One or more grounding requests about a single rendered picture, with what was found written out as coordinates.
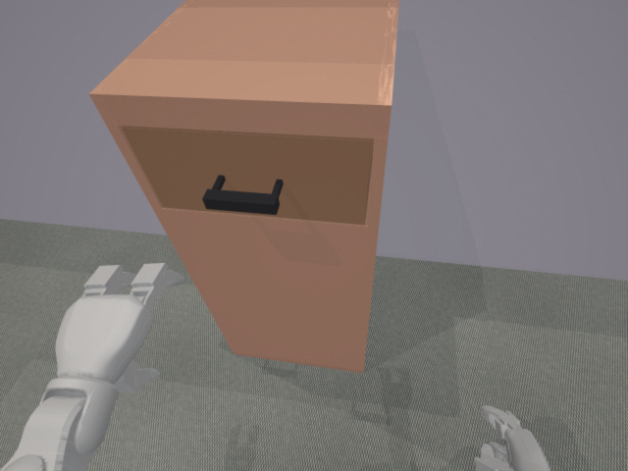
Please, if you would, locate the left robot hand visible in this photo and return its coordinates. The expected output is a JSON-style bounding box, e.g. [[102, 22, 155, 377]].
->
[[56, 263, 183, 393]]

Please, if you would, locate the handle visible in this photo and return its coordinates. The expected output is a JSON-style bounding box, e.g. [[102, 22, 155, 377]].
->
[[202, 175, 283, 215]]

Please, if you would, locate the left robot forearm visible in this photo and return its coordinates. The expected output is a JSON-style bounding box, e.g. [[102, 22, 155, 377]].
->
[[0, 375, 119, 471]]

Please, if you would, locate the drawer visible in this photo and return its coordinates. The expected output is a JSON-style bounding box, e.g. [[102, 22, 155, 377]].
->
[[122, 126, 374, 225]]

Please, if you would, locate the right robot hand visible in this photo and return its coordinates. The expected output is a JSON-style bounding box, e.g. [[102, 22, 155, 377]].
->
[[475, 405, 550, 471]]

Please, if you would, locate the cabinet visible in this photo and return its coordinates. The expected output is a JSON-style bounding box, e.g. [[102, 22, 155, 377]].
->
[[89, 0, 399, 373]]

